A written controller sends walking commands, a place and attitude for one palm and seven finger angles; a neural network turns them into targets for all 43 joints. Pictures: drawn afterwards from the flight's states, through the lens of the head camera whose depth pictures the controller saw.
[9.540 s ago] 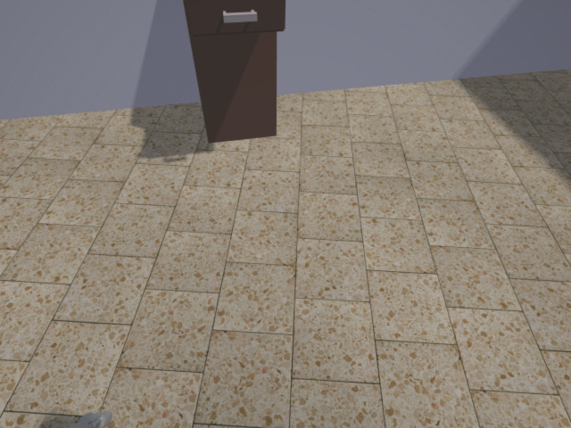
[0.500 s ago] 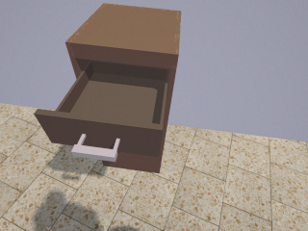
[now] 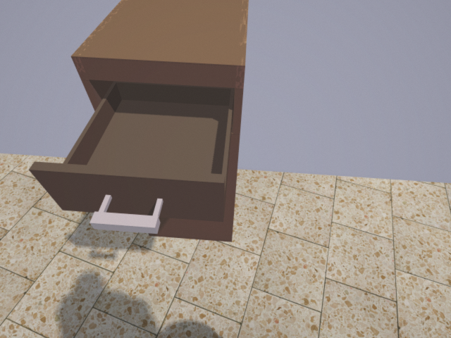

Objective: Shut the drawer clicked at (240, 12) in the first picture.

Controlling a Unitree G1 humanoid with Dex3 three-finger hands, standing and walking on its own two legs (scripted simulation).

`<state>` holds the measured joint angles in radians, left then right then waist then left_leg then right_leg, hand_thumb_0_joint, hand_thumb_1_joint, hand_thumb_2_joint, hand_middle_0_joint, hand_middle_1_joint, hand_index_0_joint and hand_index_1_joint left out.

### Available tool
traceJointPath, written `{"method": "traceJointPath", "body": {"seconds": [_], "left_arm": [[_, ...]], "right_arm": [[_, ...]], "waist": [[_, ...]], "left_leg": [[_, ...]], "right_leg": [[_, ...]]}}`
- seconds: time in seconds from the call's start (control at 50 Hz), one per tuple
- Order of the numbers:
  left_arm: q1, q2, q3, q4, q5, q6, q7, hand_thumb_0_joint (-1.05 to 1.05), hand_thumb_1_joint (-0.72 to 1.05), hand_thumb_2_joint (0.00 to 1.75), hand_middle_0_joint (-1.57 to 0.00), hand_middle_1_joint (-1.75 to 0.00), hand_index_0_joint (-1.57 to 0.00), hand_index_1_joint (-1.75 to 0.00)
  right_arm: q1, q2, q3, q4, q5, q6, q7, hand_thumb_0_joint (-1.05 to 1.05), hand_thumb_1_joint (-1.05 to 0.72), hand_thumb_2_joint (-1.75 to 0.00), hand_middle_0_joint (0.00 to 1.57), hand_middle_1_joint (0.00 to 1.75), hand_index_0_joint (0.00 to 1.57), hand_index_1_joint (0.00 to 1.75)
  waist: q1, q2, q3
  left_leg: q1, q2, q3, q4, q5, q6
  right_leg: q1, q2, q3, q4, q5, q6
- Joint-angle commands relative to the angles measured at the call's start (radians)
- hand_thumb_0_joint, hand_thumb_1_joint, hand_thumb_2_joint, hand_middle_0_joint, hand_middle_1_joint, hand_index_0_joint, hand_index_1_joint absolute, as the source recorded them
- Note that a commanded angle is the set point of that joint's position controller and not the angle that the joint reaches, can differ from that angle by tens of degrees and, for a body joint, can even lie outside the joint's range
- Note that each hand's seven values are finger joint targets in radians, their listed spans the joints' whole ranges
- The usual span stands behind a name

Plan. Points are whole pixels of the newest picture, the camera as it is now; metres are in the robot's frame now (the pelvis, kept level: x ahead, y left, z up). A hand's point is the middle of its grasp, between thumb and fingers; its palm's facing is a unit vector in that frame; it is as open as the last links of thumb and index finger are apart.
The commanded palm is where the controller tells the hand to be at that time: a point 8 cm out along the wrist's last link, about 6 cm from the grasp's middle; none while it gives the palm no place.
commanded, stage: come to a stop and stand still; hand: left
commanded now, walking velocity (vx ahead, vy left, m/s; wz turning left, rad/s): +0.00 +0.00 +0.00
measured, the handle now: (129, 212) +0.33 +0.20 +0.02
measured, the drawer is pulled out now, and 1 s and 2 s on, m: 0.29 0.29 0.29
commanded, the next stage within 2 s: look again from close up in 0.40 s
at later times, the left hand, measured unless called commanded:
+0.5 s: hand out of the picture -0.04 +0.15 -0.16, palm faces +0.02 -0.98 -0.20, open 7.4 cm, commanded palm none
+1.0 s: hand out of the picture -0.02 +0.13 -0.17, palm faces +0.06 -0.98 -0.17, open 7.4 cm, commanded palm none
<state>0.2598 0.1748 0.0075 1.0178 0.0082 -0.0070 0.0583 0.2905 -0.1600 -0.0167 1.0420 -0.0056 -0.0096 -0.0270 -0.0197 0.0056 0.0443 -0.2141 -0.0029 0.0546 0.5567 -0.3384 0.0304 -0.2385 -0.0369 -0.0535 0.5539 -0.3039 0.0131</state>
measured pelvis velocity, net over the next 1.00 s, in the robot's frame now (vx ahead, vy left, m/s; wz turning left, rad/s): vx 0.00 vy -0.03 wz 0.02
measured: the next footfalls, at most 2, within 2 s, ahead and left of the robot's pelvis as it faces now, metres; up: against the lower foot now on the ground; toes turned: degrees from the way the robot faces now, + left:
none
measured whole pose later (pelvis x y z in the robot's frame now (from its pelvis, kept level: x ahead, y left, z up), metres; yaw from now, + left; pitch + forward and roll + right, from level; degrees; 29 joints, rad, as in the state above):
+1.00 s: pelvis +0.00 -0.03 +0.01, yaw +1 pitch -2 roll +0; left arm 0.31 0.13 -0.02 1.12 0.01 -0.02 0.03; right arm 0.29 -0.12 0.02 1.16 -0.01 -0.02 -0.03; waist 0.01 -0.01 0.02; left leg -0.14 0.02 0.03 0.42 -0.26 -0.01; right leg -0.17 -0.01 -0.08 0.45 -0.26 -0.03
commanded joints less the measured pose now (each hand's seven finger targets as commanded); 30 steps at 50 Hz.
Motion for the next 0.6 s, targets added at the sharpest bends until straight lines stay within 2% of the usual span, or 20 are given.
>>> {"method": "traceJointPath", "body": {"seconds": [0.0, 0.04, 0.1, 0.12, 0.16, 0.22, 0.28, 0.38, 0.4, 0.48, 0.58], "left_arm": [[0.054, 0.096, 0.007, -0.049, 0.001, -0.009, -0.008, 0.0, 0.9, 0.9, -0.2, -0.3, -0.2, -0.3], [0.033, 0.098, 0.003, -0.049, 0.004, -0.004, -0.014, 0.0, 0.9, 0.9, -0.2, -0.3, -0.2, -0.3], [0.031, 0.111, -0.001, -0.051, 0.004, -0.003, -0.022, 0.0, 0.9, 0.9, -0.2, -0.3, -0.2, -0.3], [0.03, 0.114, -0.001, -0.05, 0.004, -0.002, -0.024, 0.0, 0.9, 0.9, -0.2, -0.3, -0.2, -0.3], [0.039, 0.117, 0.001, -0.052, 0.005, -0.002, -0.027, 0.0, 0.9, 0.9, -0.2, -0.3, -0.2, -0.3], [0.052, 0.121, 0.0, -0.047, 0.005, -0.006, -0.029, 0.0, 0.9, 0.9, -0.2, -0.3, -0.2, -0.3], [0.059, 0.117, -0.002, -0.036, 0.003, -0.011, -0.03, 0.0, 0.9, 0.9, -0.2, -0.3, -0.2, -0.3], [0.077, 0.103, -0.007, -0.001, -0.001, -0.019, -0.03, 0.0, 0.9, 0.9, -0.2, -0.3, -0.2, -0.3], [0.084, 0.099, -0.007, 0.011, -0.001, -0.021, -0.03, 0.0, 0.9, 0.9, -0.2, -0.3, -0.2, -0.3], [0.101, 0.086, -0.011, 0.043, -0.003, -0.026, -0.027, 0.0, 0.9, 0.9, -0.2, -0.3, -0.2, -0.3], [0.12, 0.07, -0.011, 0.072, -0.003, -0.026, -0.023, 0.0, 0.9, 0.9, -0.2, -0.3, -0.2, -0.3]], "right_arm": [[0.027, -0.091, -0.001, -0.074, -0.004, -0.015, 0.0, 0.0, -0.9, -0.9, 0.2, 0.3, 0.2, 0.3], [0.023, -0.096, 0.003, -0.078, -0.005, -0.011, 0.004, 0.0, -0.9, -0.9, 0.2, 0.3, 0.2, 0.3], [0.018, -0.111, 0.008, -0.077, -0.008, -0.004, 0.012, 0.0, -0.9, -0.9, 0.2, 0.3, 0.2, 0.3], [0.023, -0.117, 0.008, -0.073, -0.011, -0.002, 0.014, 0.0, -0.9, -0.9, 0.2, 0.3, 0.2, 0.3], [0.032, -0.119, 0.01, -0.067, -0.013, -0.002, 0.015, 0.0, -0.9, -0.9, 0.2, 0.3, 0.2, 0.3], [0.038, -0.118, 0.012, -0.057, -0.014, 0.0, 0.018, 0.0, -0.9, -0.9, 0.2, 0.3, 0.2, 0.3], [0.051, -0.114, 0.017, -0.038, -0.012, -0.003, 0.017, 0.0, -0.9, -0.9, 0.2, 0.3, 0.2, 0.3], [0.063, -0.098, 0.026, 0.003, -0.006, -0.013, 0.014, 0.0, -0.9, -0.9, 0.2, 0.3, 0.2, 0.3], [0.067, -0.094, 0.026, 0.012, -0.006, -0.014, 0.013, 0.0, -0.9, -0.9, 0.2, 0.3, 0.2, 0.3], [0.077, -0.084, 0.029, 0.048, -0.002, -0.018, 0.008, 0.0, -0.9, -0.9, 0.2, 0.3, 0.2, 0.3], [0.081, -0.065, 0.032, 0.081, -0.001, -0.018, 0.003, 0.0, -0.9, -0.9, 0.2, 0.3, 0.2, 0.3]], "waist": [[0.018, 0.073, -0.018], [0.013, 0.006, 0.054], [0.014, -0.027, 0.112], [0.01, -0.024, 0.126], [0.01, 0.011, 0.116], [0.013, -0.037, 0.091], [0.01, -0.028, 0.064], [0.015, -0.008, 0.04], [0.018, -0.021, 0.028], [0.02, -0.021, 0.018], [0.025, -0.008, 0.034]], "left_leg": [[-0.033, 0.114, -0.114, -0.121, 0.308, 0.02], [-0.067, 0.106, -0.118, -0.168, 0.169, 0.017], [-0.099, 0.078, -0.111, -0.205, -0.009, 0.01], [-0.099, 0.072, -0.106, -0.212, -0.048, 0.008], [-0.094, 0.074, -0.111, -0.233, -0.069, 0.009], [-0.082, 0.064, -0.096, -0.215, -0.05, 0.007], [-0.053, 0.067, -0.092, -0.214, -0.022, 0.004], [-0.034, 0.079, -0.091, -0.219, 0.063, 0.001], [-0.027, 0.079, -0.087, -0.214, 0.078, 0.0], [-0.005, 0.086, -0.084, -0.206, 0.152, -0.002], [-0.004, 0.088, -0.079, -0.208, 0.166, -0.006]], "right_leg": [[0.052, -0.057, 0.063, -0.071, 0.181, -0.06], [0.019, -0.056, 0.076, -0.111, 0.099, -0.058], [-0.032, -0.063, 0.109, -0.185, -0.088, -0.059], [-0.06, -0.064, 0.114, -0.2, -0.142, -0.061], [-0.063, -0.06, 0.111, -0.204, -0.152, -0.057], [-0.061, -0.069, 0.125, -0.226, -0.178, -0.056], [-0.06, -0.071, 0.127, -0.231, -0.157, -0.056], [-0.011, -0.074, 0.115, -0.218, -0.037, -0.055], [0.001, -0.076, 0.113, -0.218, -0.022, -0.055], [0.033, -0.079, 0.099, -0.205, 0.078, -0.055], [0.044, -0.08, 0.09, -0.206, 0.11, -0.055]]}}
